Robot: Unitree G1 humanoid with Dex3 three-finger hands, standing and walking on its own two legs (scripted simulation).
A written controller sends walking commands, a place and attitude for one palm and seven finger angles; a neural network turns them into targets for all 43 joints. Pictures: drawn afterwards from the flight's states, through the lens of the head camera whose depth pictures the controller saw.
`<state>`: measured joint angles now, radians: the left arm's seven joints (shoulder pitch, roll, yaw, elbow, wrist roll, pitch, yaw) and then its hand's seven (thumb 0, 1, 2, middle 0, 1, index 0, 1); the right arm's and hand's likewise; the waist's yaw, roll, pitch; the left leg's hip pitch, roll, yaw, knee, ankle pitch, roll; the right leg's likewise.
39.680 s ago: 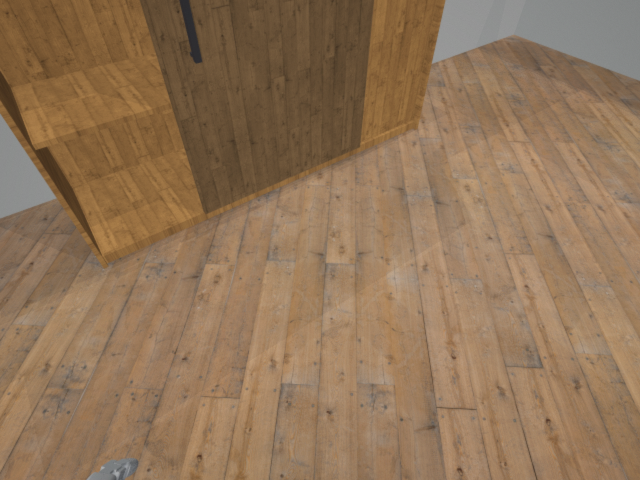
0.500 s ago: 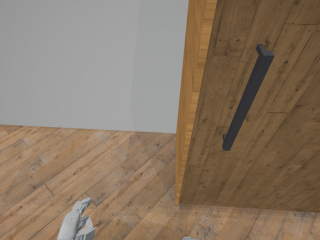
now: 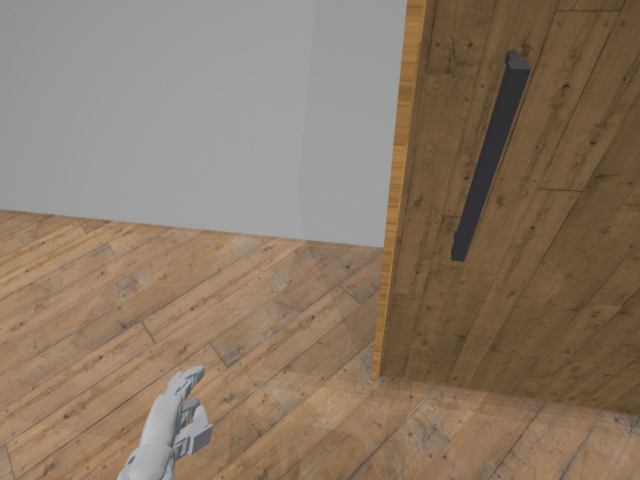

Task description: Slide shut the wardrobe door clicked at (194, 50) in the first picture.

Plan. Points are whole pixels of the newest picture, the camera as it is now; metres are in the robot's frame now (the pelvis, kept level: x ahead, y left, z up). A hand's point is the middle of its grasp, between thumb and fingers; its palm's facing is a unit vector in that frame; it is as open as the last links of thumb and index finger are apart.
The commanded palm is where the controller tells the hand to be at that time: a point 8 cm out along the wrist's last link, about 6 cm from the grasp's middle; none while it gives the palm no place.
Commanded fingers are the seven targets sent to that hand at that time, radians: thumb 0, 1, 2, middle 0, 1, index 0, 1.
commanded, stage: stop stepping back and stand still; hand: right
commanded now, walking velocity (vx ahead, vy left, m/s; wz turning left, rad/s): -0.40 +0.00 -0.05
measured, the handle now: (480, 173) +0.51 -0.21 +0.11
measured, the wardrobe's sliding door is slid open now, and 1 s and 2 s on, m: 0.00 0.00 0.00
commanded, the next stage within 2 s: let the arm hang, fingers relaxed in 1.34 s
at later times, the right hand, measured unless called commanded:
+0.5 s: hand out of the picture +0.08 -0.29 +0.16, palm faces +0.49 +0.80 -0.35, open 7.4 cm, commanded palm +0.01 -0.33 +0.19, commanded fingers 0.00 -0.90 -0.90 0.20 0.30 0.20 0.30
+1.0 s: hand out of the picture +0.06 -0.33 +0.18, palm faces +0.50 +0.76 -0.42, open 7.4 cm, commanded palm +0.00 -0.36 +0.19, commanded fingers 0.00 -0.90 -0.90 0.20 0.30 0.20 0.30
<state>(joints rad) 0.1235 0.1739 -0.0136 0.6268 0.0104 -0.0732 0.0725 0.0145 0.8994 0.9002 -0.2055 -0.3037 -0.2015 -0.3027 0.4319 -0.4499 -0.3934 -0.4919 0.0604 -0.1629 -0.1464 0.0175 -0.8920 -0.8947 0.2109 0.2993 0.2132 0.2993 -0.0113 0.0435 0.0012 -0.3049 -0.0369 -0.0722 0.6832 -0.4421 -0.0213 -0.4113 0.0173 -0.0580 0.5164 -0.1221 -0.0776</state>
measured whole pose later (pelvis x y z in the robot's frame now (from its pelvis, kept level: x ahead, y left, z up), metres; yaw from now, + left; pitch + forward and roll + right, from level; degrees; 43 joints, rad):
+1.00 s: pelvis -0.13 -0.06 +0.00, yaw -3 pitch -2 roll +1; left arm 0.21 0.18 -0.01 0.63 0.00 -0.12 0.06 0.01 0.90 0.90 -0.20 -0.30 -0.20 -0.30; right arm 0.51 -0.38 -0.39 -0.49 0.03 -0.17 -0.17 0.02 -0.89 -0.89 0.21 0.30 0.21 0.30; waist 0.00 0.00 0.02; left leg -0.21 0.00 0.05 0.55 -0.30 0.01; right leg -0.30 -0.02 -0.07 0.56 -0.22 -0.03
